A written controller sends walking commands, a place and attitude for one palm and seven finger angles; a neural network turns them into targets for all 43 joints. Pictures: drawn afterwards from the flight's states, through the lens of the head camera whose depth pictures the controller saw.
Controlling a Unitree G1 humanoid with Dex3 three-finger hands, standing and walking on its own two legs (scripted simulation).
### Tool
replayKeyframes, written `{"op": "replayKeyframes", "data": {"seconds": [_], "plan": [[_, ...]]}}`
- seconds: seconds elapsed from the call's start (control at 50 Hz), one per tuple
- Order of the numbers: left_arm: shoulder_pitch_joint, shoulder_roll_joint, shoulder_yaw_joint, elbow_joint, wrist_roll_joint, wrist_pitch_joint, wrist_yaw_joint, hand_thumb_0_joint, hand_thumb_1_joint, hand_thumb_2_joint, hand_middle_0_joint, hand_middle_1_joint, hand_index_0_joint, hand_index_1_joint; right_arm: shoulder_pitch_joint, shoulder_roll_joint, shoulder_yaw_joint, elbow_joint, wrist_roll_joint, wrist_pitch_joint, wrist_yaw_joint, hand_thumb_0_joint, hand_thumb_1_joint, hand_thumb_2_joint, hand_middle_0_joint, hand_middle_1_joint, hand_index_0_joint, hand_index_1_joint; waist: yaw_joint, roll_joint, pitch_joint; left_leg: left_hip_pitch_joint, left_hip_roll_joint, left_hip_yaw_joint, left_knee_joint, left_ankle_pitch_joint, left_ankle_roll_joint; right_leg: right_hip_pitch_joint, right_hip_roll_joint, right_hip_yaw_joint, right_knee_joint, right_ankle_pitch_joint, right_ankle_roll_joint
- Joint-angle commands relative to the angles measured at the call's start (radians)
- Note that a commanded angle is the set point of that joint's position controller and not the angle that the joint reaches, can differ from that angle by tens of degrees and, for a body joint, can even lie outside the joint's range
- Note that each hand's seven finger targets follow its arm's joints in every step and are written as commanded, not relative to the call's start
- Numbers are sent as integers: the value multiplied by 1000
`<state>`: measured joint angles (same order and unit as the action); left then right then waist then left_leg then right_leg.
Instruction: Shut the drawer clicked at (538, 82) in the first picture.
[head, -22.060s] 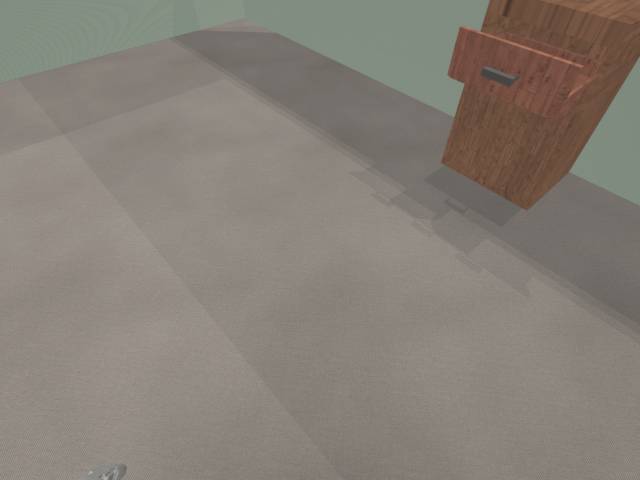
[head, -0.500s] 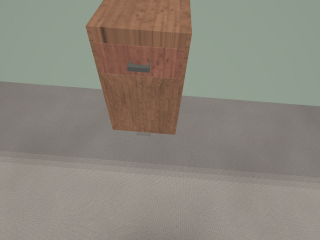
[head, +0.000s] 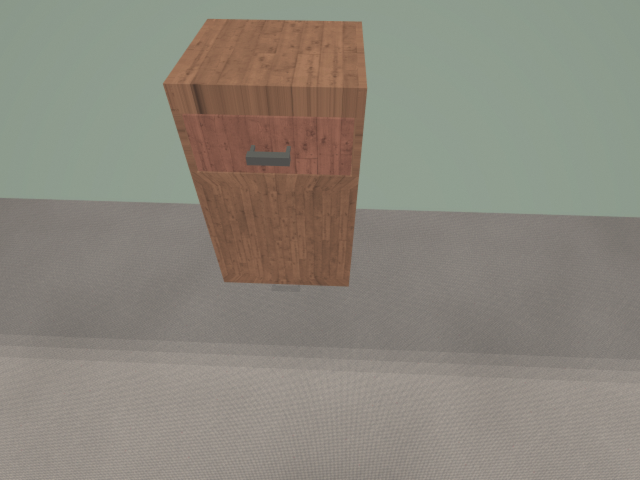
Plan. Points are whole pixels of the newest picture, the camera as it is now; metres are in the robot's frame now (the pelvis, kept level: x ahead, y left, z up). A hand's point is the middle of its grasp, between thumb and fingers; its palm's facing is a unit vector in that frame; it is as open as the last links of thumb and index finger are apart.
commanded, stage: let the arm hang, fingers relaxed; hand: left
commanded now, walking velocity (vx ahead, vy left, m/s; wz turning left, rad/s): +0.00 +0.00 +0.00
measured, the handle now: (269, 153) +0.91 +0.18 -0.14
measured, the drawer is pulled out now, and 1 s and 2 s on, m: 0.00 0.00 0.00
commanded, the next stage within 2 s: look to check the result in 0.14 s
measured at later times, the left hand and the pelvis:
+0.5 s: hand out of the picture +0.03 +0.18 -0.17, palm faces +0.00 -0.97 -0.24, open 7.4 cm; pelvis +0.01 -0.01 +0.00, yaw +0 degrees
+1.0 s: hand out of the picture +0.06 +0.18 -0.17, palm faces +0.00 -0.97 -0.25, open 7.4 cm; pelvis +0.03 -0.02 +0.00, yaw +0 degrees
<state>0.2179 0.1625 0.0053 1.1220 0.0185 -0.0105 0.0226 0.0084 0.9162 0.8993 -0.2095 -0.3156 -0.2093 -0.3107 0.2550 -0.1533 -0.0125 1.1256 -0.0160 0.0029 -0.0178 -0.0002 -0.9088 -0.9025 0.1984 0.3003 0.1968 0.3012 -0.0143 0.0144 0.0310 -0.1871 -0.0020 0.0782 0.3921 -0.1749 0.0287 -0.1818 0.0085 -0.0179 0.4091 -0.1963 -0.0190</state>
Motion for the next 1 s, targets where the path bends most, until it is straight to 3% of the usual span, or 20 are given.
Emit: {"op": "replayKeyframes", "data": {"seconds": [0.0,0.12,0.18,0.32,0.48,0.72,0.98], "plan": [[56,134,23,-21,-4,-9,11,0,900,900,-200,-300,-200,-300,51,-117,-25,-19,-2,-14,-12,0,-900,-900,200,300,200,300,4,9,51,18,112,-122,-98,-28,9,-73,-99,105,-111,-19,-28],[41,149,26,-28,-4,-14,10,0,900,900,-200,-300,-200,-300,41,-130,-28,-20,0,-13,-11,0,-900,-900,200,300,200,300,1,-21,35,37,110,-115,-81,15,7,-58,-100,115,-122,9,-30],[38,148,25,-23,-6,-14,9,0,900,900,-200,-300,-200,-300,31,-133,-25,-15,-1,-16,-12,0,-900,-900,200,300,200,300,2,7,20,54,114,-112,-86,27,6,-48,-104,113,-118,29,-30],[34,162,25,-14,-6,-15,10,0,900,900,-200,-300,-200,-300,24,-148,-24,-11,1,-15,-13,0,-900,-900,200,300,200,300,2,-18,13,67,118,-110,-85,52,4,-30,-105,113,-124,57,-30],[25,168,23,-8,-8,-15,10,0,900,900,-200,-300,-200,-300,14,-155,-22,-5,0,-11,-12,0,-900,-900,200,300,200,300,-1,-4,32,68,115,-107,-92,22,-1,-37,-107,121,-147,21,-30],[15,181,28,-10,-7,-21,11,0,900,900,-200,-300,-200,-300,-7,-170,-25,-7,1,-18,-15,0,-900,-900,200,300,200,300,3,-12,2,87,120,-106,-86,95,-2,-1,-111,114,-130,134,-28],[-4,199,32,-17,-8,-24,9,0,900,900,-200,-300,-200,-300,-25,-183,-25,-8,0,-18,-14,0,-900,-900,200,300,200,300,1,-4,2,98,122,-103,-94,99,-6,16,-117,115,-145,160,-26]]}}
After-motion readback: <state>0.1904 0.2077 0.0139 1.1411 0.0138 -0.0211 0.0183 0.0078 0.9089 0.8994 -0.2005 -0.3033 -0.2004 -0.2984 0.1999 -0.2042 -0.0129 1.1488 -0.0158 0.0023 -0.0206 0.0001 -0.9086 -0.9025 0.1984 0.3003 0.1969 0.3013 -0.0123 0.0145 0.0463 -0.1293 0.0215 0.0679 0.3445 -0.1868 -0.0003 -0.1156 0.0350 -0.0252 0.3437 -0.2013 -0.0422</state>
